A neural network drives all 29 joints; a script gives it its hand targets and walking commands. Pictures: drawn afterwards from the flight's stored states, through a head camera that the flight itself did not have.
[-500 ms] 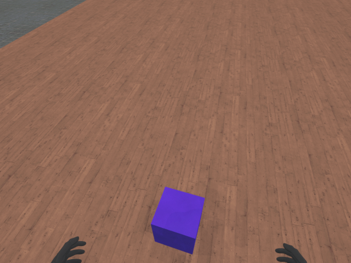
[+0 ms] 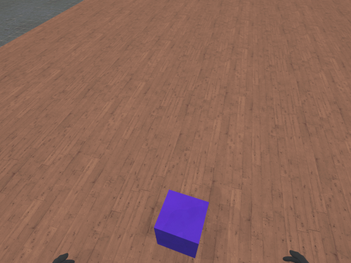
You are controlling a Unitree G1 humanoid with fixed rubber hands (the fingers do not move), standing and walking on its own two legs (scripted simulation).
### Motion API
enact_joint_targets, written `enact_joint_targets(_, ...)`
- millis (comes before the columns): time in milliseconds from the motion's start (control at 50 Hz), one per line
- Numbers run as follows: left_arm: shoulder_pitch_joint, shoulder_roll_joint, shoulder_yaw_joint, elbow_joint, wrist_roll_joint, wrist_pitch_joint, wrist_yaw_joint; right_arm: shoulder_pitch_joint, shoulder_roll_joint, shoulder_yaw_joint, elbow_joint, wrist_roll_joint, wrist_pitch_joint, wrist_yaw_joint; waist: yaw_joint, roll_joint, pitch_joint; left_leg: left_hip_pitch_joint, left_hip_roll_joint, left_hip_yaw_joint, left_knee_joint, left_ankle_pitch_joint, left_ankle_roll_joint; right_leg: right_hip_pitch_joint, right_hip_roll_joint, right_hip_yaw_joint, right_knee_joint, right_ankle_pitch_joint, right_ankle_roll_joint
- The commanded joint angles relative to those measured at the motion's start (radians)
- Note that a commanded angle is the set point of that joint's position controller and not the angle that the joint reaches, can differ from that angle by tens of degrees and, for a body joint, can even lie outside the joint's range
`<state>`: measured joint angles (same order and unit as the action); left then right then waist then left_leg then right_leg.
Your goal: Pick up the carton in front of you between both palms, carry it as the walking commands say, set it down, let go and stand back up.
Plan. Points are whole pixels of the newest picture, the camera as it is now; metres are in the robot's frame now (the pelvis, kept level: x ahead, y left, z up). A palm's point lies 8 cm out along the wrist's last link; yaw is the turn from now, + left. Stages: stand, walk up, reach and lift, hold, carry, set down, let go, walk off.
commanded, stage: stand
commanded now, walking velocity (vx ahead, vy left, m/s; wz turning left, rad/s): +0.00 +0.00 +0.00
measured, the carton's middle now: (182, 224) +0.45 -0.01 -0.65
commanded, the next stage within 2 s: none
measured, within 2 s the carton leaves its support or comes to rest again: neither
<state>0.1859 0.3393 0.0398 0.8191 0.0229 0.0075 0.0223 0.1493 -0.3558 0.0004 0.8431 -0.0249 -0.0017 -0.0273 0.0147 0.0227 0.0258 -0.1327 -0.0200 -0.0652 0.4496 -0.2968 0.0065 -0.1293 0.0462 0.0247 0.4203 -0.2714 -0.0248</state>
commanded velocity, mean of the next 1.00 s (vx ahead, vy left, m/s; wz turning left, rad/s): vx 0.00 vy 0.00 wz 0.00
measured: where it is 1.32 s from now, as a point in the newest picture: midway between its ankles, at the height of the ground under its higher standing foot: outside the picture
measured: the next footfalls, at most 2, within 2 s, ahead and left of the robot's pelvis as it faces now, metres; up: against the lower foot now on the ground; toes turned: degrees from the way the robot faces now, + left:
none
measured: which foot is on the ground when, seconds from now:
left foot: down 0.00-1.00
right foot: down 0.00-1.00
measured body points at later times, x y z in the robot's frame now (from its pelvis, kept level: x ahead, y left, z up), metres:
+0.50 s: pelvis -0.02 +0.00 +0.01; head -0.02 +0.00 +0.46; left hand +0.09 +0.31 -0.10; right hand +0.10 -0.30 -0.11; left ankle -0.03 +0.12 -0.74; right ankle -0.03 -0.11 -0.74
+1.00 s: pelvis -0.03 +0.00 +0.01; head -0.03 +0.00 +0.46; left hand +0.08 +0.32 -0.10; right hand +0.08 -0.31 -0.11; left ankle -0.03 +0.12 -0.74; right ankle -0.03 -0.11 -0.74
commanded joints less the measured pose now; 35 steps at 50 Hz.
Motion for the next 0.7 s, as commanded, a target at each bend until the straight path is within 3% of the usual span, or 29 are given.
enact_joint_targets(0,0.002,0.171,0.033,-0.031,-0.003,-0.008,0.004,-0.036,-0.149,-0.031,-0.043,0.009,-0.02,-0.005,-0.017,0.045,-0.098,0.044,0.104,-0.074,-0.012,0.452,0.015,0.033,-0.125,0.114,-0.025,0.401,-0.008)
enact_joint_targets(20,-0.01,0.176,0.033,-0.013,0.002,-0.007,0.005,-0.006,-0.142,-0.027,-0.024,0.011,-0.016,-0.008,-0.021,0.038,-0.125,0.045,0.104,-0.084,-0.019,0.43,0.011,0.064,-0.122,0.106,-0.022,0.417,-0.005)
enact_joint_targets(60,-0.014,0.165,0.03,0.004,-0.001,-0.009,0.008,-0.02,-0.14,-0.023,-0.008,0.016,-0.01,-0.012,-0.019,-0.053,-0.065,0.013,0.108,-0.096,-0.055,0.39,0.012,0.038,-0.11,0.088,-0.027,0.35,0.0)
enact_joint_targets(100,-0.023,0.152,0.021,-0.005,-0.006,-0.015,0.006,-0.025,-0.159,-0.031,0.0,0.017,-0.014,-0.011,-0.005,0.001,-0.037,-0.001,0.111,-0.115,-0.093,0.373,0.014,0.041,-0.123,0.103,-0.036,0.29,-0.009)
enact_joint_targets(120,-0.035,0.13,0.018,0.016,-0.009,-0.015,0.002,-0.038,-0.174,-0.032,0.012,0.007,-0.016,-0.009,-0.004,0.003,-0.067,-0.01,0.118,-0.098,-0.065,0.349,0.021,0.053,-0.128,0.099,-0.042,0.309,-0.006)
enact_joint_targets(140,-0.015,0.156,0.02,-0.003,-0.006,-0.018,0.005,-0.046,-0.168,-0.033,0.005,0.0,-0.017,-0.006,-0.002,-0.038,-0.071,0.024,0.105,-0.099,-0.074,0.331,0.02,0.048,-0.127,0.098,-0.058,0.315,-0.002)
enact_joint_targets(160,-0.043,0.166,0.023,0.018,0.002,-0.02,0.005,-0.056,-0.173,-0.04,0.009,0.008,-0.018,-0.008,0.005,-0.002,-0.08,-0.007,0.101,-0.095,-0.076,0.376,0.015,0.083,-0.13,0.106,-0.039,0.345,-0.007)
enact_joint_targets(180,-0.046,0.19,0.027,0.03,0.002,-0.022,0.003,-0.055,-0.141,-0.022,0.019,0.004,-0.019,-0.005,-0.003,-0.061,-0.03,-0.008,0.108,-0.086,-0.077,0.397,0.03,0.055,-0.127,0.109,-0.058,0.369,-0.005)
enact_joint_targets(200,-0.034,0.18,0.032,0.016,-0.002,-0.015,0.0,-0.05,-0.164,-0.035,0.01,0.004,-0.015,-0.007,-0.006,0.011,-0.061,0.002,0.104,-0.102,-0.097,0.377,0.013,0.064,-0.128,0.086,-0.041,0.33,-0.004)
enact_joint_targets(240,-0.036,0.158,0.016,0.029,-0.013,-0.024,-0.003,-0.035,-0.15,-0.026,0.034,0.007,-0.023,-0.004,0.018,-0.012,-0.037,-0.014,0.115,-0.11,-0.104,0.298,0.019,0.045,-0.141,0.119,-0.072,0.263,-0.014)
enact_joint_targets(280,-0.029,0.16,0.016,0.053,-0.004,-0.027,-0.002,-0.053,-0.186,-0.036,0.051,0.015,-0.017,-0.003,-0.008,-0.026,-0.045,0.03,0.11,-0.105,-0.114,0.3,0.018,0.036,-0.129,0.111,-0.091,0.261,-0.004)
enact_joint_targets(300,-0.064,0.135,0.003,0.047,0.002,-0.024,-0.006,-0.047,-0.202,-0.04,0.053,0.009,-0.018,-0.002,-0.02,0.016,-0.024,-0.002,0.11,-0.102,-0.116,0.311,0.015,0.013,-0.129,0.114,-0.093,0.28,0.005)
enact_joint_targets(320,-0.049,0.204,0.022,0.058,0.002,-0.021,-0.002,-0.039,-0.172,-0.025,0.065,0.01,-0.022,-0.005,-0.015,-0.009,-0.015,0.013,0.114,-0.098,-0.115,0.282,0.019,-0.014,-0.131,0.117,-0.096,0.25,-0.012)
enact_joint_targets(340,-0.045,0.186,0.028,0.048,-0.009,-0.021,-0.003,-0.049,-0.184,-0.025,0.066,0.001,-0.022,0.003,-0.005,0.02,-0.029,0.017,0.113,-0.095,-0.108,0.272,0.013,0.004,-0.117,0.109,-0.106,0.225,0.006)
enact_joint_targets(360,-0.067,0.179,0.015,0.067,0.002,-0.018,0.001,-0.066,-0.183,-0.027,0.078,0.001,-0.02,0.0,-0.026,0.009,-0.017,0.003,0.108,-0.106,-0.13,0.248,0.017,0.014,-0.127,0.104,-0.104,0.223,-0.006)
enact_joint_targets(380,-0.067,0.187,0.031,0.065,-0.003,-0.019,0.001,-0.081,-0.184,-0.035,0.077,0.0,-0.019,0.0,-0.001,-0.023,-0.052,0.021,0.105,-0.098,-0.114,0.203,0.012,0.022,-0.117,0.114,-0.116,0.203,-0.002)
enact_joint_targets(420,-0.099,0.165,0.018,0.071,-0.001,-0.028,0.002,-0.1,-0.16,-0.029,0.057,0.005,-0.012,0.008,-0.033,-0.029,-0.017,-0.018,0.108,-0.106,-0.138,0.231,0.022,0.005,-0.123,0.115,-0.125,0.208,-0.007)
enact_joint_targets(440,-0.072,0.186,0.025,0.09,-0.012,-0.024,0.006,-0.1,-0.17,-0.035,0.075,0.001,-0.011,0.006,-0.006,-0.01,-0.027,-0.023,0.11,-0.092,-0.121,0.225,0.023,0.059,-0.146,0.131,-0.137,0.244,-0.004)
enact_joint_targets(460,-0.054,0.186,0.028,0.089,-0.012,-0.025,0.002,-0.053,-0.168,-0.029,0.078,0.008,-0.014,0.005,-0.014,-0.059,-0.066,0.014,0.101,-0.09,-0.138,0.271,0.012,0.082,-0.138,0.118,-0.115,0.268,-0.001)
enact_joint_targets(480,-0.043,0.153,0.016,0.096,-0.003,-0.023,-0.001,-0.062,-0.193,-0.033,0.098,0.008,-0.018,0.001,-0.006,0.001,-0.044,0.015,0.103,-0.09,-0.123,0.26,0.019,0.073,-0.135,0.114,-0.117,0.273,0.0)
enact_joint_targets(500,-0.035,0.171,0.019,0.1,0.005,-0.032,0.001,-0.081,-0.173,-0.035,0.08,0.003,-0.019,-0.003,0.015,-0.026,-0.016,-0.024,0.101,-0.102,-0.148,0.227,0.027,0.077,-0.143,0.13,-0.13,0.251,-0.006)
enact_joint_targets(520,-0.079,0.193,0.017,0.098,0.0,-0.029,0.0,-0.049,-0.171,-0.037,0.078,0.001,-0.018,0.002,-0.028,-0.023,0.014,-0.047,0.116,-0.117,-0.152,0.21,0.031,0.035,-0.151,0.138,-0.131,0.229,-0.014)
enact_joint_targets(540,-0.065,0.193,0.016,0.105,0.0,-0.029,-0.007,-0.046,-0.168,-0.026,0.093,0.003,-0.021,0.006,-0.017,0.019,0.006,-0.025,0.108,-0.099,-0.158,0.18,0.026,0.049,-0.148,0.126,-0.119,0.221,-0.01)
enact_joint_targets(580,-0.066,0.197,0.026,0.114,-0.003,-0.026,-0.008,-0.081,-0.168,-0.02,0.095,0.009,-0.023,0.001,0.011,-0.023,-0.021,0.006,0.106,-0.11,-0.153,0.231,0.02,0.038,-0.129,0.123,-0.142,0.217,-0.002)
enact_joint_targets(600,-0.084,0.216,0.025,0.116,0.004,-0.019,-0.01,-0.024,-0.184,-0.026,0.104,0.014,-0.019,0.004,-0.017,-0.049,-0.081,0.053,0.113,-0.093,-0.143,0.228,0.019,0.061,-0.124,0.123,-0.144,0.158,0.01)
enact_joint_targets(620,-0.062,0.183,0.015,0.118,-0.008,-0.024,-0.009,-0.057,-0.214,-0.031,0.093,0.004,-0.02,0.003,-0.013,0.0,0.027,0.001,0.114,-0.104,-0.145,0.24,0.02,0.016,-0.133,0.126,-0.14,0.199,0.006)
enact_joint_targets(640,-0.042,0.192,0.008,0.129,-0.014,-0.036,-0.006,-0.057,-0.193,-0.026,0.107,0.015,-0.016,0.004,-0.003,0.009,0.0,0.019,0.119,-0.098,-0.145,0.246,0.021,0.013,-0.138,0.135,-0.142,0.202,-0.001)
enact_joint_targets(660,-0.056,0.205,0.014,0.123,-0.013,-0.032,-0.008,-0.05,-0.178,-0.027,0.094,0.013,-0.018,0.003,-0.013,-0.003,0.038,-0.004,0.11,-0.096,-0.144,0.175,0.02,0.013,-0.133,0.138,-0.153,0.183,-0.015)
enact_joint_targets(680,-0.059,0.203,0.021,0.133,-0.02,-0.031,-0.006,-0.06,-0.18,-0.022,0.11,0.013,-0.019,0.0,0.0,-0.018,-0.009,-0.002,0.121,-0.112,-0.174,0.204,0.031,0.039,-0.145,0.134,-0.126,0.191,-0.021)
